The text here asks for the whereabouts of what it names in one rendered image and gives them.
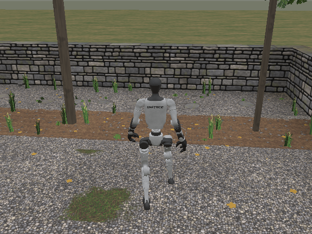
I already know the robot right hand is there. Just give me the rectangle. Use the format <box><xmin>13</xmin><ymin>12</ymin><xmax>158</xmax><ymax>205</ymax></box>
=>
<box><xmin>176</xmin><ymin>139</ymin><xmax>187</xmax><ymax>153</ymax></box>

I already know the robot left hand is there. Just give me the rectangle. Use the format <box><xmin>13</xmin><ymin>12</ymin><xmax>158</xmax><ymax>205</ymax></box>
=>
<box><xmin>128</xmin><ymin>133</ymin><xmax>139</xmax><ymax>142</ymax></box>

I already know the robot left forearm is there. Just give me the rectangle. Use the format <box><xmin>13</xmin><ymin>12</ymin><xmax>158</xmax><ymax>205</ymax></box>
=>
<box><xmin>128</xmin><ymin>118</ymin><xmax>137</xmax><ymax>135</ymax></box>

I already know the robot right forearm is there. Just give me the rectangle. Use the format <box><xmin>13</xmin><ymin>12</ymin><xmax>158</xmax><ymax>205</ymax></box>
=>
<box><xmin>174</xmin><ymin>118</ymin><xmax>185</xmax><ymax>142</ymax></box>

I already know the robot right thigh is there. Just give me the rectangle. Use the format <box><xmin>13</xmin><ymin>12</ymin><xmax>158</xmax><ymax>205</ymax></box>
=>
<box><xmin>162</xmin><ymin>135</ymin><xmax>173</xmax><ymax>160</ymax></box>

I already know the left robot upper arm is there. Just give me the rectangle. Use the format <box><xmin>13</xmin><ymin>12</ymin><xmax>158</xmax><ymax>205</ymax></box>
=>
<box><xmin>132</xmin><ymin>98</ymin><xmax>145</xmax><ymax>125</ymax></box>

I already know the right robot upper arm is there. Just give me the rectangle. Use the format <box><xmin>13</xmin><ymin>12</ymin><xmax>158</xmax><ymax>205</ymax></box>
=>
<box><xmin>166</xmin><ymin>98</ymin><xmax>178</xmax><ymax>126</ymax></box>

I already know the robot head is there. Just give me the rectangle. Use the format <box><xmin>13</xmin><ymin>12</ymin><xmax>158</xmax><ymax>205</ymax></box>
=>
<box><xmin>147</xmin><ymin>78</ymin><xmax>164</xmax><ymax>101</ymax></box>

